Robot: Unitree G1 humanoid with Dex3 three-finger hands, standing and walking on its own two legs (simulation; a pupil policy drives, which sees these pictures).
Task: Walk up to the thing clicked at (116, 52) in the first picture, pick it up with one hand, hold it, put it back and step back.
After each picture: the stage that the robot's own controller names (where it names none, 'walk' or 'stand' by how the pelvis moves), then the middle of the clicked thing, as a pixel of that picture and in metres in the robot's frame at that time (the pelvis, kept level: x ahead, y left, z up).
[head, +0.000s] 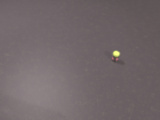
stand; (115, 56) +1.24 -0.38 -0.72
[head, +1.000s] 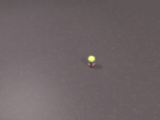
walk; (91, 62) +1.17 +0.00 -0.69
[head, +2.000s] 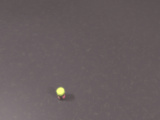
walk; (61, 94) +0.73 +0.23 -0.71
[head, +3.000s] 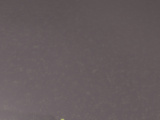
walk; out of the picture +0.46 +0.13 -0.70
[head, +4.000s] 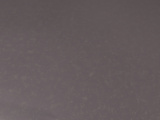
stand; out of the picture +0.38 +0.16 -0.72
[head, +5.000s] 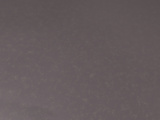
stand; out of the picture +0.36 +0.17 -0.72
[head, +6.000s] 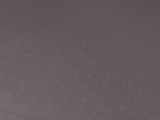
stand; out of the picture +0.37 +0.17 -0.72
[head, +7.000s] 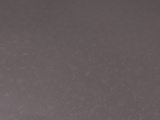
stand; out of the picture +0.37 +0.18 -0.73
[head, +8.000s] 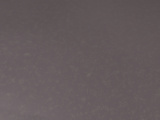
stand; out of the picture +0.37 +0.17 -0.73
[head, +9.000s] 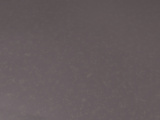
stand; out of the picture +0.37 +0.17 -0.73
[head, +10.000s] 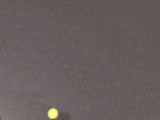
go down; (53, 115) +0.40 +0.17 -0.67
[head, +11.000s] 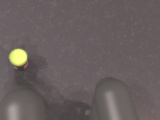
go down; (19, 60) +0.46 +0.20 -0.29
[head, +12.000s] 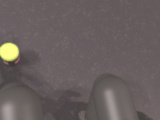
close in; (10, 55) +0.46 +0.21 -0.28
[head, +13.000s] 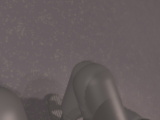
close; out of the picture +0.45 +0.24 -0.23
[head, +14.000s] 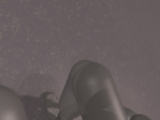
close; out of the picture +0.43 +0.24 -0.23
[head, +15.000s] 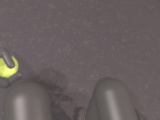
lift; (6, 71) +0.36 +0.24 -0.13
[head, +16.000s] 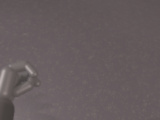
hold; out of the picture +0.25 +0.11 -0.64
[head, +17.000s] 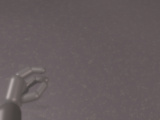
go down; out of the picture +0.22 +0.13 -0.70
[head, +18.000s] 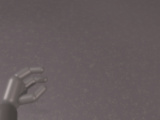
stand; out of the picture +0.21 +0.12 -0.70
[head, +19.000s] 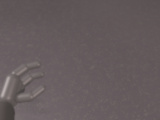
stand; out of the picture +0.19 +0.12 -0.70
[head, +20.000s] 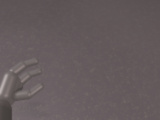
stand; out of the picture +0.19 +0.13 -0.70
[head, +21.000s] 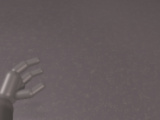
stand; out of the picture +0.19 +0.12 -0.71
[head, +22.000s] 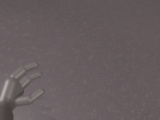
stand; out of the picture +0.20 +0.13 -0.68
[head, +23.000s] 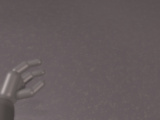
stand; out of the picture +0.19 +0.12 -0.71
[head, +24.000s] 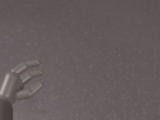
stand; out of the picture +0.20 +0.12 -0.70
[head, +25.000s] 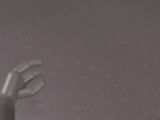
stand; out of the picture +0.20 +0.12 -0.71
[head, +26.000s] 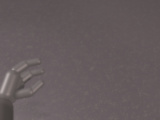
stand; out of the picture +0.20 +0.12 -0.71
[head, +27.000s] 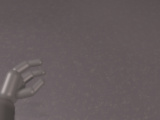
stand; out of the picture +0.20 +0.12 -0.71
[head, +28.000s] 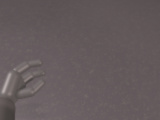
stand; out of the picture +0.20 +0.12 -0.71
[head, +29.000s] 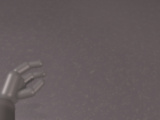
stand; out of the picture +0.21 +0.12 -0.71
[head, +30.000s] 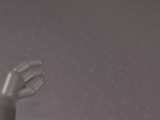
stand; out of the picture +0.21 +0.12 -0.71
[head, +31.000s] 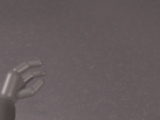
stand; out of the picture +0.21 +0.12 -0.70
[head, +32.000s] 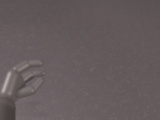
stand; out of the picture +0.21 +0.12 -0.71
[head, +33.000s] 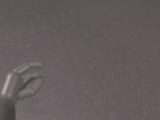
stand; out of the picture +0.22 +0.12 -0.71
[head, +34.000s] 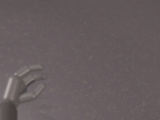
stand; out of the picture +0.22 +0.12 -0.68
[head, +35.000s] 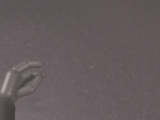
stand; out of the picture +0.21 +0.12 -0.71
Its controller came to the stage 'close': yes
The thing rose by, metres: 0.22
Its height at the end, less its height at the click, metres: -0.02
